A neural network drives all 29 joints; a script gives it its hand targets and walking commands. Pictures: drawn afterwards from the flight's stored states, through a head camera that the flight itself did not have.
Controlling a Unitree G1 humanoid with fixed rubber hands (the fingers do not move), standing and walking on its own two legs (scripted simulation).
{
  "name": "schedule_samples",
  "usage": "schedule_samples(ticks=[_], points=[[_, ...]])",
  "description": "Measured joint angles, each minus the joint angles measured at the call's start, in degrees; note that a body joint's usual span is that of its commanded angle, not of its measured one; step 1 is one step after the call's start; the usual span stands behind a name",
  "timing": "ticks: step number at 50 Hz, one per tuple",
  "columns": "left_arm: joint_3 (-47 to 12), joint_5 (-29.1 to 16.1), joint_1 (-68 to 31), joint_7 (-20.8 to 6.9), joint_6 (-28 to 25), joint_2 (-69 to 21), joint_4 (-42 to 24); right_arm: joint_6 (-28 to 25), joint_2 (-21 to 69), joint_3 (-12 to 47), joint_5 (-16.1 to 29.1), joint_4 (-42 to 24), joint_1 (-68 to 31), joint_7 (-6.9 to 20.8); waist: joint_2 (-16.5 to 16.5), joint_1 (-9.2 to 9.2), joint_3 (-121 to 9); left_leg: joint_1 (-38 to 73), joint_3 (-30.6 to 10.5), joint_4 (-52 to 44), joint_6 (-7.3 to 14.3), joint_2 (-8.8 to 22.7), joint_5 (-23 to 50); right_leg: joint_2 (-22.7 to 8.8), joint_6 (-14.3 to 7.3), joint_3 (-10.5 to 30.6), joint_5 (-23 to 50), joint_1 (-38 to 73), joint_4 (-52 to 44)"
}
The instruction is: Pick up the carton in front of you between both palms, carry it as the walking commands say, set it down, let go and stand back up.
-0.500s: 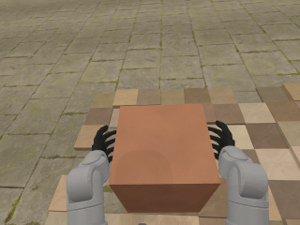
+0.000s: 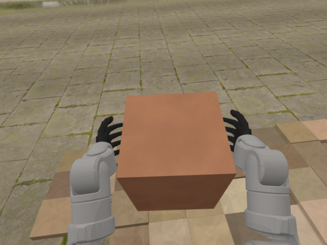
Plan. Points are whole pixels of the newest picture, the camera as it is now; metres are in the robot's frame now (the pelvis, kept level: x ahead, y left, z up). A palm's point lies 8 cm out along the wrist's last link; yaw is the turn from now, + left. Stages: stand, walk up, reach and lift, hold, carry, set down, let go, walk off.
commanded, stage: carry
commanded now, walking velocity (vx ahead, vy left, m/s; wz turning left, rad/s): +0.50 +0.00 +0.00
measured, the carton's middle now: (173, 156) +0.35 -0.01 +0.08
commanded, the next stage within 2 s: none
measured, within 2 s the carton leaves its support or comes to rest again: neither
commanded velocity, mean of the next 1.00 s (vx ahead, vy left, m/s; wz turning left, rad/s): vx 0.50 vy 0.00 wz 0.00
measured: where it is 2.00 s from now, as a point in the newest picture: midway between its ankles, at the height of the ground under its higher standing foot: (163, 146)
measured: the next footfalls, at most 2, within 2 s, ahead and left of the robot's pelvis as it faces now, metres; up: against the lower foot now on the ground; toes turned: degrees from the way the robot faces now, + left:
left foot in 0.48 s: +0.44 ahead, +0.08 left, -0.02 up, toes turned +6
right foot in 0.94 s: +0.77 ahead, -0.12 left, +0.00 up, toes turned -9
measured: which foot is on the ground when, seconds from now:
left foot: down 0.00-0.02, up 0.04-0.46, down 0.48-1.00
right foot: down 0.00-0.50, up 0.52-0.92, down 0.94-1.00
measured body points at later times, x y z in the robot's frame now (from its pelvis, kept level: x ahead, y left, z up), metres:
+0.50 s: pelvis +0.30 +0.01 -0.02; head +0.31 +0.02 +0.43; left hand +0.64 +0.17 +0.12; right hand +0.65 -0.13 +0.13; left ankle +0.40 +0.08 -0.75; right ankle +0.12 -0.10 -0.72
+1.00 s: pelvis +0.63 +0.00 -0.02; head +0.60 +0.00 +0.43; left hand +0.87 +0.15 +0.07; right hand +0.87 -0.16 +0.07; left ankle +0.41 +0.08 -0.73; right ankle +0.72 -0.11 -0.74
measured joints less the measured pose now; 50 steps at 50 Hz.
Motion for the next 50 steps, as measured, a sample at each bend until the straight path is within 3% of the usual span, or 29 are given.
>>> schedule_samples(ticks=[1, 3, 6, 8, 15, 19, 22, 24, 26, 28, 30, 34, 39, 46, 47, 49, 50], points=[[0.2, -0.6, -1.3, 0.2, 0.2, 0.2, 0.8, 0.6, -0.5, -0.3, 0.1, 0.0, -1.0, -0.3, 1.0, 0.57, 0.1, 0.3, -0.5, 2.5, -0.6, 1.1, -2.4, 0.8, -0.6, -0.8, 2.8, 1.2, -0.5], [-0.2, -1.4, -4.0, 0.6, 0.6, 0.0, 2.8, 1.6, -2.0, -1.2, 0.6, 0.0, -2.0, -0.7, 2.4, 2.04, 0.7, -3.8, -2.2, 14.6, -0.6, 2.8, -4.1, 2.0, -1.7, -2.2, 0.8, 1.6, 3.0], [-0.1, -1.7, -5.2, 1.3, 2.1, -0.9, 2.8, 3.2, -2.6, -2.8, 1.7, -0.4, -2.9, -0.8, 1.1, 3.46, 2.4, -13.4, -4.8, 33.0, 1.0, 0.6, -4.5, 2.1, -3.3, -1.7, -2.7, 4.3, 2.1], [0.5, -1.9, -4.6, 1.4, 2.5, -1.3, 1.5, 3.9, -1.5, -3.9, 1.5, -1.0, -3.6, -0.5, 1.1, 3.86, 3.6, -18.3, -4.8, 35.1, 1.7, 0.6, -2.0, 2.3, -2.8, -1.5, -2.8, 6.8, -0.5], [1.1, -2.7, -5.7, 1.5, 2.3, -1.6, -3.0, 3.4, 0.6, -5.1, -0.7, -6.6, -4.0, 0.1, 0.6, 5.28, 5.8, -28.1, -4.7, 22.1, 0.3, 2.4, 8.9, 3.3, -3.1, -0.9, -6.0, 15.8, -8.2], [0.3, -2.4, -6.1, 1.4, 3.0, -1.9, -4.1, 4.2, 0.5, -5.1, -1.0, -9.4, -2.8, 0.6, 1.1, 5.53, 5.2, -28.1, -3.2, 10.4, 0.2, 2.4, 17.0, 4.0, -2.9, -0.6, -10.1, 20.9, -9.3], [0.1, -1.9, -5.2, 1.0, 4.2, -2.3, -4.7, 5.2, 0.9, -5.0, -1.1, -10.5, -1.2, 1.4, 0.9, 5.08, 4.4, -24.2, -0.4, 0.8, 1.2, 1.5, 22.5, 3.9, -1.8, -0.3, -14.9, 25.1, -7.9], [0.2, -1.5, -3.9, 0.6, 5.2, -2.3, -5.6, 5.8, 1.4, -4.4, -1.4, -10.4, -0.6, 2.0, 1.5, 4.82, 3.6, -19.4, 0.9, -3.2, 2.5, 1.5, 23.4, 3.7, -0.8, -0.7, -19.8, 25.5, -0.6], [-0.2, -1.7, -2.9, 0.1, 5.6, -1.1, -5.2, 5.3, 2.5, -3.7, -2.3, -10.0, 0.8, 1.8, -0.6, 3.17, 3.8, -19.5, 1.7, 2.1, 5.5, 0.2, 16.4, 2.2, 0.1, 1.2, -21.6, 20.4, 14.5], [-0.5, -1.6, -0.5, -0.2, 6.1, -1.5, -5.3, 5.6, 3.5, -3.3, -2.8, -10.2, 3.6, 1.6, -0.6, 2.23, 4.6, -18.1, 1.8, 3.3, 5.8, -0.1, 13.1, 3.0, 0.6, 3.6, -20.1, 13.3, 28.0], [-0.4, -0.6, 2.9, -0.7, 6.1, -3.6, -7.1, 5.6, 4.9, -3.3, -2.9, -12.5, 7.7, 1.7, -0.2, 1.63, 5.4, -15.1, 1.7, 0.5, 5.5, -0.2, 12.6, 2.7, 1.2, 3.5, -16.4, 7.4, 31.7], [-4.7, 1.2, 10.1, -1.9, 4.6, -4.3, -11.7, 4.5, 3.3, 0.3, -1.4, -17.0, 15.1, 2.4, 0.3, 0.62, 6.7, -8.3, 1.2, -6.4, 5.9, -0.4, 12.2, 0.9, 2.4, 2.5, -11.3, -0.8, 25.4], [-9.9, 1.2, 18.8, -2.0, 3.8, -2.7, -17.2, 3.5, 2.2, 4.4, -0.8, -21.5, 23.2, 2.8, 0.2, 0.56, 5.0, 0.3, 0.3, -12.4, 4.7, -0.4, 9.9, -0.5, 3.3, 0.8, -3.7, -6.1, 15.0], [-11.6, 1.2, 25.7, -1.9, 5.6, -2.6, -22.8, 5.1, 2.2, 7.5, -1.2, -25.5, 28.6, 3.2, 0.1, 1.53, 1.2, 12.3, -0.5, -14.1, 2.5, -0.1, 1.5, 0.4, 1.6, -4.1, 3.7, -4.9, 2.8], [-11.7, 1.1, 26.0, -1.9, 5.8, -2.7, -22.9, 5.6, 2.2, 7.6, -1.3, -25.8, 28.9, 3.2, 0.9, 1.59, 0.7, 13.6, -0.7, -13.4, 2.0, 0.5, -0.2, 1.0, 0.7, -5.0, 1.7, -3.7, 2.3], [-11.9, 0.9, 25.9, -1.8, 6.1, -2.6, -21.7, 6.4, 2.2, 7.2, -1.5, -25.7, 29.2, 3.2, 3.6, 2.1, 0.0, 13.2, -0.4, -7.3, 1.2, 3.5, -3.4, 3.2, 1.0, -6.7, -8.5, 0.1, 1.7], [-12.1, 0.8, 25.2, -1.8, 6.3, -2.6, -20.9, 6.6, 2.2, 6.9, -1.7, -25.7, 29.3, 3.2, 4.5, 2.23, 0.1, 10.8, -0.4, -0.1, 0.6, 5.2, 0.5, 4.0, 1.5, -7.7, -12.8, 2.6, 0.0]])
